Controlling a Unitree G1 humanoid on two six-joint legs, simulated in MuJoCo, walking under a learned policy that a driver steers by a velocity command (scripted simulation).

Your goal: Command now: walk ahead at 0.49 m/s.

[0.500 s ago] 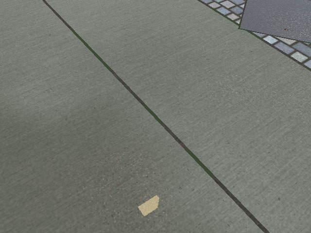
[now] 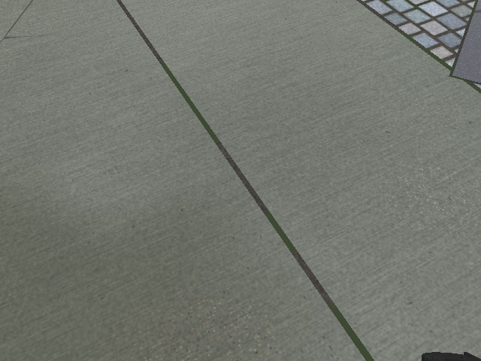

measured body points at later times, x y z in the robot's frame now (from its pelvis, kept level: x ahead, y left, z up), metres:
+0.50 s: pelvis +0.29 +0.03 +0.00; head +0.32 +0.03 +0.45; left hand +0.48 +0.28 -0.10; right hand +0.32 -0.25 -0.12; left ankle +0.23 +0.13 -0.74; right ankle +0.48 -0.14 -0.69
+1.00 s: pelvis +0.47 -0.02 +0.00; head +0.51 -0.05 +0.44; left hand +0.69 +0.21 -0.09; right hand +0.53 -0.33 -0.12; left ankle +0.59 +0.13 -0.70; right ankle +0.50 -0.11 -0.74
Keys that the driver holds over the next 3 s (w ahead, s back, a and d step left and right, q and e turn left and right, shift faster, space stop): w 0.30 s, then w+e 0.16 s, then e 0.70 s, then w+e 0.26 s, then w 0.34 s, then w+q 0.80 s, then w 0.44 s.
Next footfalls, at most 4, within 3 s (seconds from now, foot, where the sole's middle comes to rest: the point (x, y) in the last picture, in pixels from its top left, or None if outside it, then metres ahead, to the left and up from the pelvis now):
0.12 left None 0.27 0.13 -0.78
0.64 right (317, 337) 0.54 -0.12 -0.78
1.14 left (245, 305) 0.62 0.09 -0.78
1.58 right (351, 342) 0.53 -0.21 -0.78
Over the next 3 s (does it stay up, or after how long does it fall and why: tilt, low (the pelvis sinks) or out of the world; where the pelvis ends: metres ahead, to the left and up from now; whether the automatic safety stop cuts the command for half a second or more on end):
stays up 1.20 -0.46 -0.01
